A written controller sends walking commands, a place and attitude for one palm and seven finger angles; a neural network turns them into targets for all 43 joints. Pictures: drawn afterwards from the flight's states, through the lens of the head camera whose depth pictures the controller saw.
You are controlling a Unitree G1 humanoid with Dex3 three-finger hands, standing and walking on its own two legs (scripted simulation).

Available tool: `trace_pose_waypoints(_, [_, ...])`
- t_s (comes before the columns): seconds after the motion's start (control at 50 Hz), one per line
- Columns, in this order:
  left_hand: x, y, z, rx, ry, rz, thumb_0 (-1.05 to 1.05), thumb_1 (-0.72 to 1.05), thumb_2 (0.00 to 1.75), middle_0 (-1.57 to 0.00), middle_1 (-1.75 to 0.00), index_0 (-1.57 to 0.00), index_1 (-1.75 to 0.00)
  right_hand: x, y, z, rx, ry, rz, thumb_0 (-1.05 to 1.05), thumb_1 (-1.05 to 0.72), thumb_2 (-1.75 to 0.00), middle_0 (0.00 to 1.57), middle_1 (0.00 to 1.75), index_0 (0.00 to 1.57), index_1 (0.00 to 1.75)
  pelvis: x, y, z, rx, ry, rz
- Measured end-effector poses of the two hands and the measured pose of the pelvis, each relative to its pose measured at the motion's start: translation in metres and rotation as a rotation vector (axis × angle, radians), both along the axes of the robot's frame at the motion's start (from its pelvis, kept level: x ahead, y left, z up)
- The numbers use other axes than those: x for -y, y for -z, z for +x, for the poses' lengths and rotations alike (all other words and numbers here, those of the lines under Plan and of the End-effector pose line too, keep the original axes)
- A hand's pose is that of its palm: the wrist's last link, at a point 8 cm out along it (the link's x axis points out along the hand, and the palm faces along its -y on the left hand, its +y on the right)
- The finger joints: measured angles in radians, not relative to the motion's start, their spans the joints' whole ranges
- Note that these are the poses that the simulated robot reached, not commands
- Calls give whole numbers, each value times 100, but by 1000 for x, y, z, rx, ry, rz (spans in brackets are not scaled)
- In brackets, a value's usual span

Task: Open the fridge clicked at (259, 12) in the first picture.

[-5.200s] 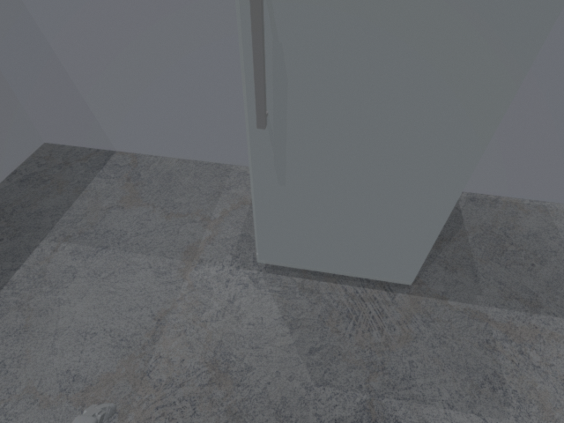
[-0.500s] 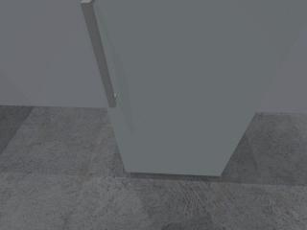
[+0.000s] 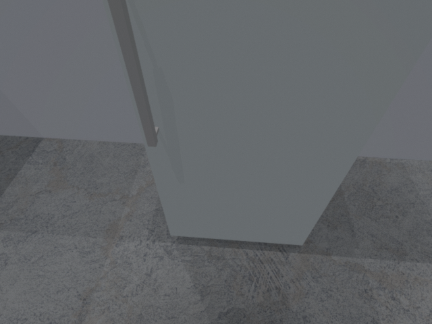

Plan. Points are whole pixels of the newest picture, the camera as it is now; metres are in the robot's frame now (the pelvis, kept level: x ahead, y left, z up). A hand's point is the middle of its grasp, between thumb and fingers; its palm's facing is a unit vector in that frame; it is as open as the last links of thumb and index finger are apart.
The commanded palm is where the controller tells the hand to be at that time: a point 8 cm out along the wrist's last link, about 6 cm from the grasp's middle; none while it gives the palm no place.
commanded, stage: look again from close up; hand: left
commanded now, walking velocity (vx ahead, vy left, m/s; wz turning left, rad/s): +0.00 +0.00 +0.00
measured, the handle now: (141, 80) +0.55 +0.21 +0.16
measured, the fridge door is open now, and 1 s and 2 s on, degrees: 0 0 0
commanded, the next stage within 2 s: shuffle to correct the standing spot in 0.20 s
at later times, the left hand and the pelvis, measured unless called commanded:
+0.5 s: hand out of the picture +0.02 +0.18 -0.18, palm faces +0.04 -0.98 -0.21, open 7.4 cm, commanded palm none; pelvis +0.00 -0.01 +0.00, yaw +1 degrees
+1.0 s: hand (135, 317) +0.16 +0.19 -0.17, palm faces +0.03 -0.97 -0.26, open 7.3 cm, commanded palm none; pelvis +0.09 +0.01 -0.02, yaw +1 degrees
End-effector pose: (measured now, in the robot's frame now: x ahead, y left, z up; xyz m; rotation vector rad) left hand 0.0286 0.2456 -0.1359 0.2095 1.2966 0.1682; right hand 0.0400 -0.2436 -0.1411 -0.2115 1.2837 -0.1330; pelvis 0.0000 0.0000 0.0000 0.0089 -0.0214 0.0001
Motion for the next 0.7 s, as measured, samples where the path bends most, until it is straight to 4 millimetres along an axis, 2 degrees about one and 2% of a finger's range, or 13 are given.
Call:
trace_pose_waypoints(0.2, [5, -1, -1, 4, -1, 2, 1, 91, 90, -20, -29, -20, -30, 3, 0, -5, -13, -1, 8, 0, -91, -90, 20, 30, 20, 30, 6, -1, -2, 2, -1, 0])
trace_pose_waypoints(0.42, [12, 1, -7, -3, -9, -8, 1, 91, 90, -20, -29, -20, -30, 3, 3, -21, -54, 6, 15, 0, -91, -90, 20, 30, 20, 30, 10, 0, -2, 0, -1, -3])
trace_pose_waypoints(0.52, [15, 10, -19, -31, -53, -43, 1, 91, 90, -20, -29, -20, -30, -7, 5, -35, -116, 10, 19, 0, -91, -90, 19, 30, 20, 30, 3, 3, 7, -12, -14, -21])
trace_pose_waypoints(0.62, [9, 22, -32, -96, -91, -82, 1, 91, 90, -20, -29, -20, -30, -28, 1, -43, -158, 32, 12, 0, -91, -90, 19, 30, 20, 30, -12, 7, 22, -15, -9, -15])
trace_pose_waypoints(0.7, [4, 22, -25, -156, -66, -89, 1, 91, 90, -20, -29, -20, -30, -46, 0, -52, -176, 77, 23, 0, -91, -90, 19, 30, 20, 30, -21, 6, 35, -24, 5, -8])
